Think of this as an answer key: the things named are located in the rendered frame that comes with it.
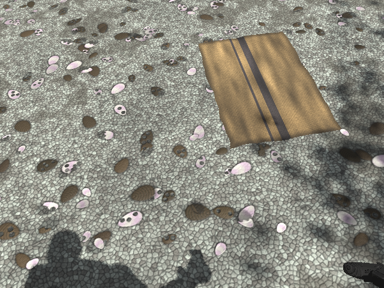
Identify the robot right hand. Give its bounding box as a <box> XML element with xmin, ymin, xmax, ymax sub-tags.
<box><xmin>343</xmin><ymin>262</ymin><xmax>384</xmax><ymax>288</ymax></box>

